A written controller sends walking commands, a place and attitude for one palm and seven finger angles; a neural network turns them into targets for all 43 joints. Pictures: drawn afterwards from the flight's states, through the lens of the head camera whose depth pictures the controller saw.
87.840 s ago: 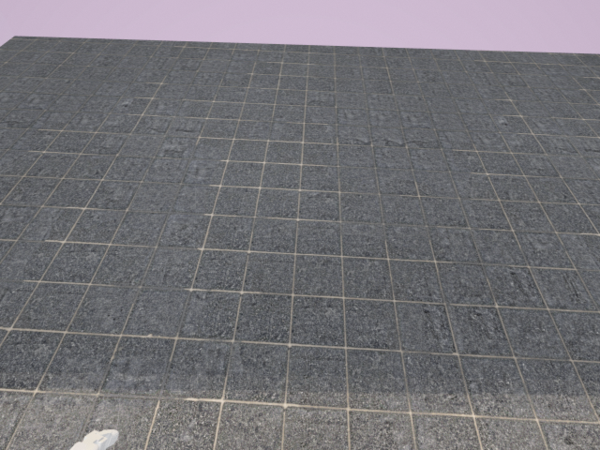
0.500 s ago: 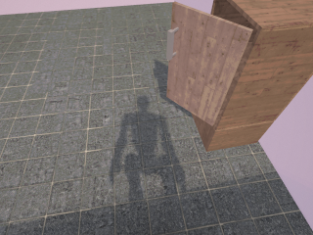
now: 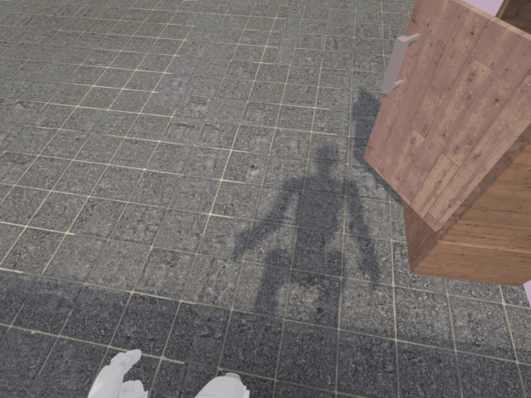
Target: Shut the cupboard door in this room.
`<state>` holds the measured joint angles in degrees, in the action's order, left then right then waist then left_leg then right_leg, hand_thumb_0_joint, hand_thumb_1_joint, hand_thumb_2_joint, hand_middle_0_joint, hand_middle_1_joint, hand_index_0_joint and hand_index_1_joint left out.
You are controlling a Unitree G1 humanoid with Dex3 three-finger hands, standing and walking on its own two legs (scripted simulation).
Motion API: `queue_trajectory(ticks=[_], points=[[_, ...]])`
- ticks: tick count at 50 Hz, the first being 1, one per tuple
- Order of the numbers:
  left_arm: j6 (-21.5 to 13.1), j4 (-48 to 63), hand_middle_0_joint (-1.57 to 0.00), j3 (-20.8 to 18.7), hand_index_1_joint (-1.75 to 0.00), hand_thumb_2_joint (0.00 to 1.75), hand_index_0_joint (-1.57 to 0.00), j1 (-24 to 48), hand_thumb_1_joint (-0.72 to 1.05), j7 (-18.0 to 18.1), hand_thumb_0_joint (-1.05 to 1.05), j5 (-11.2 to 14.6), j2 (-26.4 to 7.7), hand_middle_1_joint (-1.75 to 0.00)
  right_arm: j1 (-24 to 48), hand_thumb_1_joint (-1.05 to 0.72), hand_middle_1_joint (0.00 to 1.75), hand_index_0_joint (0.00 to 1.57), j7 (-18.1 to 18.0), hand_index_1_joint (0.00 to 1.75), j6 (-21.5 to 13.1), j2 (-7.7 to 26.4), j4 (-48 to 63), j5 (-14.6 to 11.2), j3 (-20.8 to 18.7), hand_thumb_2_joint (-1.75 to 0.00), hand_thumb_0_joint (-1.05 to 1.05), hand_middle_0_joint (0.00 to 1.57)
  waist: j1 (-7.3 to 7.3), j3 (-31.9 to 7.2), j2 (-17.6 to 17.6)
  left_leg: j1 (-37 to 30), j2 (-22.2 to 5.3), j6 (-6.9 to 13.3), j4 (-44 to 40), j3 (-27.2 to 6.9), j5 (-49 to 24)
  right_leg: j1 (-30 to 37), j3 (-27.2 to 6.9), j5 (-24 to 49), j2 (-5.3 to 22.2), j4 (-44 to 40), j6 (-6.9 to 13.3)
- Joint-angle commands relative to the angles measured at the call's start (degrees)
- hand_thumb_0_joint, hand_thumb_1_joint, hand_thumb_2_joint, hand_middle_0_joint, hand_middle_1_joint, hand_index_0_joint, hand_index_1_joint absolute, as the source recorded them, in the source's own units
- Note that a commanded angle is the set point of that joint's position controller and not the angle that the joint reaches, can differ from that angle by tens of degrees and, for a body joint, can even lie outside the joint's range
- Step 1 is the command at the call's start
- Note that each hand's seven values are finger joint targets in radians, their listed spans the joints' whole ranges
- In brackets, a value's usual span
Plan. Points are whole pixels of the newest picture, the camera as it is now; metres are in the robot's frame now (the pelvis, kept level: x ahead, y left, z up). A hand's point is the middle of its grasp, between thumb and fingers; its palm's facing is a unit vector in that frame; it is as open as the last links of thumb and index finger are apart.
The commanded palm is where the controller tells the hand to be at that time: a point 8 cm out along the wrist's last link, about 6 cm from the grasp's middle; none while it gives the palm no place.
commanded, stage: walk to a spot facing it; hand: left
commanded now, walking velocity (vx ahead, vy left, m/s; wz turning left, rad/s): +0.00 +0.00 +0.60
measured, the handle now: (400, 64) +0.89 -0.32 -0.03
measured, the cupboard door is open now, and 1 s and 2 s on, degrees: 37 37 37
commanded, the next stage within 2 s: turn to face it in 1.32 s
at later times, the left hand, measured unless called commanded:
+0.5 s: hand out of the picture +0.04 +0.23 -0.15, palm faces +0.32 -0.91 -0.26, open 7.4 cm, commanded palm none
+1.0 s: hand out of the picture +0.03 +0.22 -0.19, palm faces +0.65 -0.74 -0.17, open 7.4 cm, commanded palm none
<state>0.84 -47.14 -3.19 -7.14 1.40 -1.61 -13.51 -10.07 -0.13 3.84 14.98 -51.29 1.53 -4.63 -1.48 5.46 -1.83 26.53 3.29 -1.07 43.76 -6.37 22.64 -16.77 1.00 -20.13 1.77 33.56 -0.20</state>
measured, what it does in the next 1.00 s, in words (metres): walks ahead, turning left: left foot, then right foot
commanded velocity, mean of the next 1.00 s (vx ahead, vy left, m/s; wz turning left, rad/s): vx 0.25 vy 0.00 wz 0.57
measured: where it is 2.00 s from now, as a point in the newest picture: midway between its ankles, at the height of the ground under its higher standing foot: (201, 310)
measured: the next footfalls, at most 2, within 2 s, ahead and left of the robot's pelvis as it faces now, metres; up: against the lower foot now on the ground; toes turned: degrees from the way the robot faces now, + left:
left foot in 0.28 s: +0.03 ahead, +0.13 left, +0.00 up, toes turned +16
right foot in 0.56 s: +0.18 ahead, -0.10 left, +0.00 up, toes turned +17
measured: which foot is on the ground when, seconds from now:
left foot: up 0.00-0.26, down 0.28-0.56, up 0.58-0.94, down 0.96-1.00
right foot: down 0.00-0.28, up 0.30-0.54, down 0.56-0.94, up 0.96-1.00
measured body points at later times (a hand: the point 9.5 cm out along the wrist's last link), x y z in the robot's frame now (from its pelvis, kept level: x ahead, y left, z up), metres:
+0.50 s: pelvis +0.04 +0.00 +0.01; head +0.09 +0.02 +0.45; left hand +0.02 +0.28 -0.13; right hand +0.18 -0.21 -0.14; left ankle -0.01 +0.12 -0.73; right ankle +0.10 -0.12 -0.70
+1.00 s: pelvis +0.18 +0.10 -0.02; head +0.21 +0.15 +0.43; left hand +0.00 +0.26 -0.17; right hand +0.45 +0.00 -0.13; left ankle +0.18 +0.21 -0.73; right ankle +0.16 -0.10 -0.68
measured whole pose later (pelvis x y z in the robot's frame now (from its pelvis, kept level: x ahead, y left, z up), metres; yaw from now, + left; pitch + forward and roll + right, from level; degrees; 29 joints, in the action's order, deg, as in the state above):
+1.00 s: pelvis +0.18 +0.10 -0.02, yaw +39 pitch +1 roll +0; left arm -0.4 -56.3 -3.3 -21.6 -0.9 -1.3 -11.6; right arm -4.2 2.1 -2.0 12.7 -48.0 1.9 -2.3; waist 1.1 7.5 2.9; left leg 25.8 -1.3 4.7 39.7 7.6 13.3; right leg -13.0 10.1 -29.2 11.1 57.1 -3.5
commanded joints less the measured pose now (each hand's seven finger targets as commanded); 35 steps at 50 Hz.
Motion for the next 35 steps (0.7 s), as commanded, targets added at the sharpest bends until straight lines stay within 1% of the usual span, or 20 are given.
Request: queue_trajectory(ticks=[1, 3, 8, 11, 12, 13, 14, 15, 16, 18, 22, 24, 26, 27, 28, 29, 30, 32, 33, 35], points=[[-1.0, 2.8, -0.20, -2.5, -0.30, 0.90, -0.20, -2.6, 0.90, 1.1, 0.00, 0.0, -8.6, -0.30, 0.6, -0.90, 0.30, 0.20, 0.7, 0.30, -0.9, 3.9, 4.8, -0.1, -1.4, -0.90, 0.00, 0.20, 0.46, -5.1, 13.8, 9.4, -3.8, -1.5, 26.9, 2.8, 5.8, 8.1, -10.9, 27.1, 18.3, -11.6, 9.8], [-1.0, 2.7, -0.20, -2.5, -0.30, 0.90, -0.20, -3.2, 0.90, 1.2, 0.00, -0.2, -8.4, -0.30, 1.0, -0.90, 0.30, 0.20, 1.3, 0.30, -0.7, 2.6, 5.2, -0.6, -0.8, -0.90, 0.00, 0.20, 0.33, -6.1, 13.2, 7.2, -4.2, -2.1, 20.4, 5.6, 5.0, 11.5, -3.7, 36.6, 16.4, -8.5, 8.4], [-0.9, 0.5, -0.20, -3.3, -0.30, 0.90, -0.20, -9.4, 0.90, 0.9, 0.00, -0.3, -11.4, -0.30, 5.9, -0.90, 0.30, 0.20, 1.9, 0.30, -0.7, 1.0, 6.4, -0.8, 0.4, -0.90, 0.00, 0.20, 3.60, -5.1, 13.7, 0.0, -3.1, -1.3, 3.3, 11.4, 3.8, 13.6, -0.1, 42.4, 17.2, -6.3, 6.7], [-0.8, 0.6, -0.20, -3.6, -0.30, 0.90, -0.20, -9.2, 0.90, 0.6, 0.00, 0.0, -11.6, -0.30, 2.2, -0.90, 0.30, 0.20, 1.7, 0.30, -1.4, 2.0, 5.8, -0.7, 0.3, -0.90, 0.00, 0.20, 1.55, -7.9, 12.6, -9.1, -2.7, 0.0, -9.9, 12.4, -3.6, 11.9, 2.8, 37.9, 17.0, -1.2, 4.2], [-0.7, 0.8, -0.20, -3.5, -0.30, 0.90, -0.20, -8.7, 0.90, 0.3, 0.00, 0.5, -10.9, -0.30, -1.9, -0.90, 0.30, 0.20, 1.6, 0.30, -1.9, 3.9, 4.8, -0.4, 0.0, -0.90, 0.00, 0.20, -0.83, -10.4, 8.6, -18.3, -3.7, 1.0, -17.6, 10.4, -10.4, 6.7, 5.2, 30.3, 15.8, 5.2, 1.7], [-0.4, 2.1, -0.20, -3.0, -0.30, 0.90, -0.20, -9.5, 0.90, -0.2, 0.00, 0.7, -7.7, -0.30, -5.6, -0.90, 0.30, 0.20, 1.4, 0.30, -2.4, 10.3, 4.3, 0.3, -1.6, -0.90, 0.00, 0.20, -2.43, -13.4, -7.7, -29.2, -16.2, 6.4, -21.0, -6.7, -17.2, -7.4, 9.2, 5.6, 8.8, 17.7, -2.2], [-0.4, 5.1, -0.20, -1.6, -0.30, 0.90, -0.20, -5.5, 0.90, -0.7, 0.00, 0.3, -5.2, -0.30, -10.6, -0.90, 0.30, 0.20, 0.9, 0.30, -2.3, 15.3, 3.2, 0.4, -2.8, -0.90, 0.00, 0.20, -5.63, -13.3, -17.0, -32.9, -27.1, 15.1, -24.3, -22.3, -22.2, -20.2, 6.6, -19.8, 3.6, 28.7, -3.5], [0.0, 6.3, -0.20, -1.9, -0.30, 0.90, -0.20, -0.9, 0.90, -0.6, 0.00, -0.2, -6.6, -0.30, -12.3, -0.90, 0.30, 0.20, 0.6, 0.30, -2.2, 14.4, 2.0, 0.5, -2.5, -0.90, 0.00, 0.20, -6.64, -10.6, -9.3, -27.0, -26.4, 15.9, -26.2, -21.7, -5.4, -21.6, 1.1, -17.9, 4.6, 31.2, -2.6], [-0.2, 5.9, -0.20, -2.2, -0.30, 0.90, -0.20, 1.3, 0.90, -0.9, 0.00, -0.1, -5.8, -0.30, -10.2, -0.90, 0.30, 0.20, 0.0, 0.30, -2.7, 13.0, 2.7, 0.7, -2.1, -0.90, 0.00, 0.20, -5.41, -7.3, -11.1, -22.4, -22.8, 14.3, -27.3, -21.0, 2.0, -22.7, -0.1, -13.2, 4.8, 31.9, -2.5], [-0.6, 4.2, -0.20, -2.3, -0.30, 0.90, -0.20, -0.3, 0.90, -1.9, 0.00, 0.0, -6.2, -0.30, -4.5, -0.90, 0.30, 0.20, -0.4, 0.30, -3.4, 10.0, 3.7, 0.6, -1.1, -0.90, 0.00, 0.20, -2.27, -4.9, -10.2, -18.3, -18.9, 11.8, -27.7, -16.2, 3.4, -21.2, -1.1, -6.7, 4.9, 29.5, -2.6], [-1.1, 2.7, -0.20, -2.0, -0.30, 0.90, -0.20, -2.8, 0.90, -2.8, 0.00, 0.1, -4.4, -0.30, -3.2, -0.90, 0.30, 0.20, -0.4, 0.30, -4.0, 9.8, 3.4, 0.5, -1.1, -0.90, 0.00, 0.20, -0.83, -6.4, -7.0, -16.3, -14.4, 10.5, -25.6, -10.7, -0.4, -11.9, 2.6, -4.6, 1.6, 13.5, -3.1], [-1.3, 1.5, -0.20, -2.0, -0.30, 0.90, -0.20, -6.4, 0.90, -3.0, 0.00, 0.0, -4.5, -0.30, -1.0, -0.90, 0.30, 0.20, -0.3, 0.30, -3.6, 10.0, 3.2, 0.5, -1.2, -0.90, 0.00, 0.20, 1.16, -4.6, -7.6, -9.2, -12.8, 9.5, -25.1, -10.4, 5.5, -3.5, 4.9, -0.7, -0.7, 6.7, -3.1], [-1.6, -0.7, -0.20, -2.9, -0.30, 0.90, -0.20, -13.5, 0.90, -3.0, 0.00, -0.2, -6.1, -0.30, 1.8, -0.90, 0.30, 0.20, 0.0, 0.30, -3.3, 9.0, 3.9, 0.1, -1.1, -0.90, 0.00, 0.20, 5.05, -3.4, -4.3, 3.6, -9.0, 7.6, -19.9, -7.9, 13.9, 11.3, 5.3, 2.5, -1.6, -0.7, -3.0], [-2.3, -1.6, -0.20, -3.7, -0.30, 0.90, -0.20, -18.7, 0.90, -2.4, 0.00, -0.7, -8.9, -0.30, 2.6, -0.90, 0.30, 0.20, 0.1, 0.30, -3.5, 6.0, 4.8, -0.4, -0.5, -0.90, 0.00, 0.20, 7.85, -4.2, 5.7, 13.0, -3.4, 5.2, -8.3, -3.0, 15.6, 20.7, -3.3, -7.6, 5.3, -10.0, -1.2], [-2.7, -1.4, -0.20, -4.8, -0.30, 0.90, -0.20, -21.7, 0.90, -1.4, 0.00, -1.2, -14.7, -0.30, 2.6, -0.90, 0.30, 0.20, 0.6, 0.30, -3.8, 1.4, 6.3, -0.9, 0.4, -0.90, 0.00, 0.20, 9.90, -6.3, 23.7, 20.8, 2.4, 1.8, 13.1, 5.5, 15.3, 23.8, -27.9, -24.9, 23.3, -23.8, 4.8], [-2.3, -0.9, -0.20, -4.3, -0.30, 0.90, -0.20, -19.5, 0.90, -1.0, 0.00, -0.1, -14.1, -0.30, 3.8, -0.90, 0.30, 0.20, 0.9, 0.30, -3.6, 3.8, 6.8, 0.1, -0.2, -0.90, 0.00, 0.20, 7.56, -3.6, 16.6, 18.9, -2.1, 2.0, 24.6, 1.9, 11.8, 14.5, -31.9, -30.3, 27.0, -27.3, 7.3], [-2.8, 0.0, -0.20, -4.0, -0.30, 0.90, -0.20, -15.1, 0.90, -0.6, 0.00, -0.2, -12.3, -0.30, 3.4, -0.90, 0.30, 0.20, 1.1, 0.30, -3.6, 3.2, 6.1, 0.3, -0.5, -0.90, 0.00, 0.20, 4.90, -1.2, 13.5, 18.5, -4.8, 1.9, 29.4, 0.7, 6.3, 8.4, -31.5, -30.8, 26.4, -27.1, 8.1], [-3.8, 0.3, -0.20, -2.8, -0.30, 0.90, -0.20, -8.7, 0.90, -0.5, 0.00, -0.2, -7.6, -0.30, 2.1, -0.90, 0.30, 0.20, 2.0, 0.30, -3.1, 2.5, 4.2, 0.4, -0.5, -0.90, 0.00, 0.20, 1.36, 0.3, 10.1, 15.1, -8.3, 0.8, 29.4, 2.3, -2.6, 3.8, -14.7, -16.0, 22.1, -25.0, 6.2], [-4.1, -0.2, -0.20, -2.7, -0.30, 0.90, -0.20, -8.6, 0.90, -0.5, 0.00, -0.2, -6.7, -0.30, 0.9, -0.90, 0.30, 0.20, 2.5, 0.30, -3.0, 1.1, 3.5, 0.2, -0.2, -0.90, 0.00, 0.20, 0.91, -1.4, 10.3, 12.8, -8.5, 0.6, 26.1, 4.0, -3.9, 5.4, -7.7, -8.0, 20.0, -23.5, 5.5], [-4.8, -2.0, -0.20, -2.7, -0.30, 0.90, -0.20, -11.5, 0.90, -0.6, 0.00, -0.3, -6.1, -0.30, 2.2, -0.90, 0.30, 0.20, 2.9, 0.30, -3.1, -0.4, 3.5, -0.1, 0.3, -0.90, 0.00, 0.20, 1.85, -2.2, 10.2, 12.8, -8.4, 0.0, 18.8, 7.0, -4.5, 11.2, 0.1, 7.5, 18.8, -21.4, 5.5]])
